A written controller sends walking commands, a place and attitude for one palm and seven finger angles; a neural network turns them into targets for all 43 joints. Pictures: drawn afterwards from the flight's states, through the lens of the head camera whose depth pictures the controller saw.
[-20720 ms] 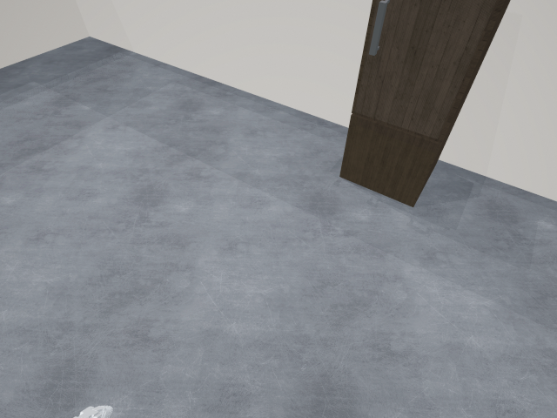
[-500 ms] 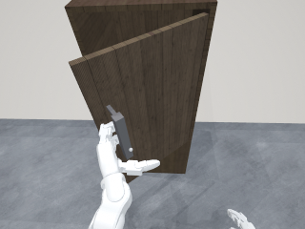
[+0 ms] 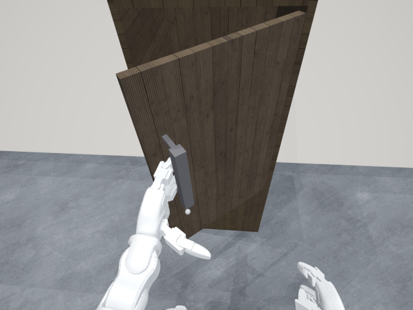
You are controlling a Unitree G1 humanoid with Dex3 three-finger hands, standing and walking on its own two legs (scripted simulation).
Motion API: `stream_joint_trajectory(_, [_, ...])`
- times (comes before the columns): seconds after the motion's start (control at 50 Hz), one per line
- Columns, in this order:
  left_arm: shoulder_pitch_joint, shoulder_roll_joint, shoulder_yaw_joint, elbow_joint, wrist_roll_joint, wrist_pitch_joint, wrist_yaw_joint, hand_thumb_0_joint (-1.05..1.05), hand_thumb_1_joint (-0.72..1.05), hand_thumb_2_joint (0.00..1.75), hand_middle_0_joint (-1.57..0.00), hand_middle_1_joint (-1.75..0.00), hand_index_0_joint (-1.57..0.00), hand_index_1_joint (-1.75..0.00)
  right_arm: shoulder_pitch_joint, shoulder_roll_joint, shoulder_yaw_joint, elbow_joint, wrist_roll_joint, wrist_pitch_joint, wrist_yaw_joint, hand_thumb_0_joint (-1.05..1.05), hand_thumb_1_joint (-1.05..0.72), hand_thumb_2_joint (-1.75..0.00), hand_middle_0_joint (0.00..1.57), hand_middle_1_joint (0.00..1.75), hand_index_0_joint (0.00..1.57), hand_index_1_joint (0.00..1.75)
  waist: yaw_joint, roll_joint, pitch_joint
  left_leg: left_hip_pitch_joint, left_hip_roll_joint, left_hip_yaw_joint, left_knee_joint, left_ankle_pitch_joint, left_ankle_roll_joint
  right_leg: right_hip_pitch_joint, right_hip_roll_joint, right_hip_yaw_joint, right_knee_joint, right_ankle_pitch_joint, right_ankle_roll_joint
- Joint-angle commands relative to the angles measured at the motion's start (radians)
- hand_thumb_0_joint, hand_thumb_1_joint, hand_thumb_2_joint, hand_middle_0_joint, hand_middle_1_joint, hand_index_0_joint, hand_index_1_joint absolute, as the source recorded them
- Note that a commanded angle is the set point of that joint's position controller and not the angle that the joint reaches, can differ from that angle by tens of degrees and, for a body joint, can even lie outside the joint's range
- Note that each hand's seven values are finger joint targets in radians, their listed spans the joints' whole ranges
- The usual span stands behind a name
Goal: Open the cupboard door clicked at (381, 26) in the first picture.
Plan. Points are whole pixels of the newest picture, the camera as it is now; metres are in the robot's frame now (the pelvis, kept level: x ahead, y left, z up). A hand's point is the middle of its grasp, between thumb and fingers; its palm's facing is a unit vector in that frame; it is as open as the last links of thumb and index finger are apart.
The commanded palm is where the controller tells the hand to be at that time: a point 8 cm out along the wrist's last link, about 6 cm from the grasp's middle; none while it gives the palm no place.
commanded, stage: slide the hand sideways off the handle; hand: left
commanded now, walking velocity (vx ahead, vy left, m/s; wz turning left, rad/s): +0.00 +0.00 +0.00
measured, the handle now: (178, 173) +0.37 +0.08 +0.07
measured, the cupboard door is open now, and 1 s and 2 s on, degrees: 39 40 40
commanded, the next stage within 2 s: draw the hand back to the body in 1.02 s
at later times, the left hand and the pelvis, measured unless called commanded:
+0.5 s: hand (165, 225) +0.25 +0.09 +0.07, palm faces -0.08 -1.00 +0.01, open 16.3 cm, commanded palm +0.23 +0.14 +0.07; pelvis +0.01 +0.02 +0.00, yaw -2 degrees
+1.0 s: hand (132, 250) +0.21 +0.14 +0.07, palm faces -0.05 -1.00 -0.03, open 16.3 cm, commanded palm +0.19 +0.19 +0.07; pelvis +0.01 +0.01 -0.01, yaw -1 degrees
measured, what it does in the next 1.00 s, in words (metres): stands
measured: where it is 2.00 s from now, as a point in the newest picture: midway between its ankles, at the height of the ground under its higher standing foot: outside the picture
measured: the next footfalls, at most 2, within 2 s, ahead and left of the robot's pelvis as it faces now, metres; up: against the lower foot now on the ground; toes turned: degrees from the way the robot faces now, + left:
none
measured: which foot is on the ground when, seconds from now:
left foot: down 0.00-1.00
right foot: down 0.00-1.00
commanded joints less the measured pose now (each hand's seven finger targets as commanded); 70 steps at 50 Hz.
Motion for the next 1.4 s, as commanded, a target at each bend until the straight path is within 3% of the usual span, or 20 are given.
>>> stream_joint_trajectory(0.0, [-0.202, -0.113, -0.034, -0.231, -0.088, -0.065, -0.084, 0.0, -0.5, 0.3, -0.15, -0.3, -0.15, -0.3, -0.077, -0.103, -0.033, -0.175, 0.026, -0.081, -0.019, 0.0, -0.9, -0.9, 0.2, 0.3, 0.2, 0.3, -0.044, -0.14, -0.15, 0.206, 0.001, -0.025, -0.091, 0.098, 0.032, -0.009, -0.02, 0.098, -0.218, 0.311, 0.066])
stream_joint_trajectory(0.04, [-0.184, -0.085, 0.0, -0.24, -0.067, -0.061, -0.04, 0.0, -0.5, 0.3, -0.15, -0.3, -0.15, -0.3, -0.067, -0.107, -0.037, -0.176, 0.02, -0.088, -0.013, 0.0, -0.9, -0.9, 0.2, 0.3, 0.2, 0.3, -0.034, -0.153, -0.157, 0.206, 0.002, -0.025, -0.097, 0.1, 0.032, -0.013, -0.017, 0.092, -0.21, 0.294, 0.065])
stream_joint_trajectory(0.06, [-0.138, -0.047, 0.027, -0.247, -0.047, -0.062, -0.021, 0.0, -0.5, 0.3, -0.15, -0.3, -0.15, -0.3, -0.065, -0.112, -0.04, -0.181, 0.017, -0.089, -0.01, 0.0, -0.9, -0.9, 0.2, 0.3, 0.2, 0.3, -0.015, -0.145, -0.166, 0.202, 0.002, -0.023, -0.1, 0.113, 0.032, -0.001, -0.016, 0.089, -0.199, 0.294, 0.059])
stream_joint_trajectory(0.16, [-0.058, -0.019, 0.029, -0.302, 0.017, -0.069, 0.013, 0.0, -0.5, 0.3, -0.15, -0.3, -0.15, -0.3, -0.056, -0.11, -0.042, -0.205, 0.008, -0.082, 0.007, 0.0, -0.9, -0.9, 0.2, 0.3, 0.2, 0.3, -0.006, -0.084, -0.168, 0.197, 0.006, -0.012, -0.095, 0.135, 0.033, -0.017, -0.01, 0.084, -0.167, 0.297, 0.047])
stream_joint_trajectory(0.22, [-0.052, -0.033, 0.015, -0.352, 0.017, -0.071, 0.017, 0.0, -0.5, 0.3, -0.15, -0.3, -0.15, -0.3, -0.059, -0.105, -0.042, -0.218, 0.009, -0.082, 0.008, 0.0, -0.9, -0.9, 0.2, 0.3, 0.2, 0.3, -0.012, -0.06, -0.164, 0.202, 0.009, -0.011, -0.094, 0.128, 0.03, -0.034, -0.005, 0.079, -0.16, 0.284, 0.045])
stream_joint_trajectory(0.32, [0.036, -0.02, 0.032, -0.418, -0.004, -0.069, 0.011, 0.0, -0.5, 0.3, -0.15, -0.3, -0.15, -0.3, -0.055, -0.106, -0.04, -0.231, 0.009, -0.089, 0.002, 0.0, -0.9, -0.9, 0.2, 0.3, 0.2, 0.3, -0.008, -0.074, -0.17, 0.199, 0.012, -0.013, -0.093, 0.14, 0.03, -0.02, 0.0, 0.073, -0.152, 0.301, 0.045])
stream_joint_trajectory(0.46, [0.127, -0.018, 0.008, -0.474, -0.006, -0.067, -0.03, 0.0, -0.5, 0.3, -0.15, -0.3, -0.15, -0.3, -0.042, -0.112, -0.041, -0.238, 0.014, -0.107, -0.003, 0.0, -0.9, -0.9, 0.2, 0.3, 0.2, 0.3, -0.031, -0.082, -0.145, 0.191, 0.017, -0.028, -0.08, 0.143, 0.031, -0.051, 0.005, 0.065, -0.138, 0.298, 0.048])
stream_joint_trajectory(0.56, [0.191, 0.042, 0.063, -0.516, -0.009, -0.058, -0.046, 0.0, -0.5, 0.3, -0.15, -0.3, -0.15, -0.3, -0.036, -0.114, -0.04, -0.249, 0.013, -0.113, -0.01, 0.0, -0.9, -0.9, 0.2, 0.3, 0.2, 0.3, -0.015, -0.066, -0.163, 0.183, 0.014, -0.029, -0.072, 0.148, 0.03, -0.044, 0.006, 0.065, -0.126, 0.3, 0.045])
stream_joint_trajectory(0.68, [0.282, 0.048, 0.086, -0.553, -0.037, -0.055, -0.07, 0.0, -0.5, 0.3, -0.15, -0.3, -0.15, -0.3, -0.034, -0.109, -0.037, -0.261, 0.015, -0.121, -0.013, 0.0, -0.9, -0.9, 0.2, 0.3, 0.2, 0.3, -0.013, -0.076, -0.151, 0.166, 0.01, -0.025, -0.06, 0.164, 0.031, -0.032, 0.005, 0.067, -0.124, 0.341, 0.05])
stream_joint_trajectory(0.86, [0.407, 0.132, 0.198, -0.593, -0.1, -0.084, -0.161, 0.0, -0.5, 0.3, -0.15, -0.3, -0.15, -0.3, -0.024, -0.118, -0.044, -0.258, 0.022, -0.137, -0.029, 0.0, -0.9, -0.9, 0.2, 0.3, 0.2, 0.3, -0.012, -0.081, -0.145, 0.115, 0.003, -0.017, -0.029, 0.159, 0.03, -0.014, -0.004, 0.095, -0.128, 0.401, 0.068])
stream_joint_trajectory(0.9, [0.394, 0.128, 0.195, -0.611, -0.117, -0.098, -0.183, 0.0, -0.5, 0.3, -0.15, -0.3, -0.15, -0.3, -0.029, -0.118, -0.044, -0.259, 0.025, -0.147, -0.033, 0.0, -0.9, -0.9, 0.2, 0.3, 0.2, 0.3, -0.021, -0.063, -0.13, 0.105, 0.0, -0.018, -0.02, 0.137, 0.029, -0.035, -0.008, 0.103, -0.133, 0.381, 0.072])
stream_joint_trajectory(0.96, [0.446, 0.164, 0.243, -0.601, -0.139, -0.111, -0.208, 0.0, -0.5, 0.3, -0.15, -0.3, -0.15, -0.3, -0.026, -0.124, -0.049, -0.254, 0.029, -0.156, -0.04, 0.0, -0.9, -0.9, 0.2, 0.3, 0.2, 0.3, -0.011, -0.076, -0.134, 0.086, 0.001, -0.022, -0.015, 0.13, 0.029, -0.029, -0.006, 0.107, -0.131, 0.361, 0.072])
stream_joint_trajectory(0.98, [0.415, 0.135, 0.205, -0.628, -0.142, -0.117, -0.217, 0.0, -0.5, 0.3, -0.15, -0.3, -0.15, -0.3, -0.032, -0.124, -0.048, -0.26, 0.03, -0.162, -0.041, 0.0, -0.9, -0.9, 0.2, 0.3, 0.2, 0.3, -0.025, -0.06, -0.134, 0.091, -0.002, -0.022, -0.008, 0.126, 0.031, -0.047, -0.01, 0.108, -0.13, 0.359, 0.075])
stream_joint_trajectory(1.02, [0.378, 0.134, 0.196, -0.624, -0.146, -0.122, -0.226, 0.0, -0.5, 0.3, -0.15, -0.3, -0.15, -0.3, -0.022, -0.127, -0.049, -0.251, 0.031, -0.173, -0.045, 0.0, -0.9, -0.9, 0.2, 0.3, 0.2, 0.3, -0.037, -0.056, -0.12, 0.088, 0.0, -0.029, 0.0, 0.104, 0.03, -0.079, -0.008, 0.108, -0.131, 0.32, 0.075])
stream_joint_trajectory(1.06, [0.379, 0.16, 0.211, -0.612, -0.14, -0.121, -0.224, 0.0, -0.5, 0.3, -0.15, -0.3, -0.15, -0.3, -0.023, -0.132, -0.05, -0.246, 0.031, -0.18, -0.048, 0.0, -0.9, -0.9, 0.2, 0.3, 0.2, 0.3, -0.031, -0.052, -0.119, 0.074, 0.001, -0.031, 0.0, 0.087, 0.031, -0.085, -0.005, 0.109, -0.132, 0.258, 0.067])
stream_joint_trajectory(1.1, [0.367, 0.144, 0.196, -0.604, -0.135, -0.113, -0.217, 0.0, -0.5, 0.3, -0.15, -0.3, -0.15, -0.3, -0.025, -0.13, -0.05, -0.251, 0.032, -0.185, -0.048, 0.0, -0.9, -0.9, 0.2, 0.3, 0.2, 0.3, -0.029, -0.046, -0.118, 0.073, 0.001, -0.031, -0.001, 0.072, 0.031, -0.096, -0.007, 0.111, -0.136, 0.227, 0.066])
stream_joint_trajectory(1.16, [0.382, 0.235, 0.291, -0.648, -0.134, -0.089, -0.192, 0.0, -0.5, 0.3, -0.15, -0.3, -0.15, -0.3, -0.024, -0.13, -0.05, -0.256, 0.035, -0.181, -0.054, 0.0, -0.9, -0.9, 0.2, 0.3, 0.2, 0.3, 0.002, -0.056, -0.173, 0.096, 0.004, -0.027, -0.024, 0.096, 0.033, -0.03, -0.005, 0.118, -0.15, 0.24, 0.064])
stream_joint_trajectory(1.22, [0.418, 0.219, 0.308, -0.656, -0.154, -0.055, -0.187, 0.0, -0.5, 0.3, -0.15, -0.3, -0.15, -0.3, -0.037, -0.117, -0.041, -0.256, 0.043, -0.18, -0.057, 0.0, -0.9, -0.9, 0.2, 0.3, 0.2, 0.3, 0.011, -0.035, -0.147, 0.117, 0.004, -0.021, -0.053, 0.104, 0.03, -0.001, -0.004, 0.108, -0.169, 0.269, 0.066])
stream_joint_trajectory(1.28, [0.446, 0.21, 0.315, -0.641, -0.175, -0.021, -0.204, 0.0, -0.5, 0.3, -0.15, -0.3, -0.15, -0.3, -0.049, -0.119, -0.035, -0.25, 0.049, -0.182, -0.06, 0.0, -0.9, -0.9, 0.2, 0.3, 0.2, 0.3, 0.004, -0.064, -0.101, 0.121, 0.006, -0.023, -0.07, 0.102, 0.032, 0.011, -0.008, 0.112, -0.199, 0.293, 0.077])
stream_joint_trajectory(1.38, [0.427, 0.233, 0.335, -0.674, -0.199, 0.009, -0.246, 0.0, -0.5, 0.3, -0.15, -0.3, -0.15, -0.3, -0.053, -0.13, -0.031, -0.245, 0.053, -0.199, -0.069, 0.0, -0.9, -0.9, 0.2, 0.3, 0.2, 0.3, -0.002, -0.058, -0.074, 0.158, 0.006, -0.028, -0.1, 0.104, 0.034, 0.017, -0.003, 0.1, -0.23, 0.279, 0.078])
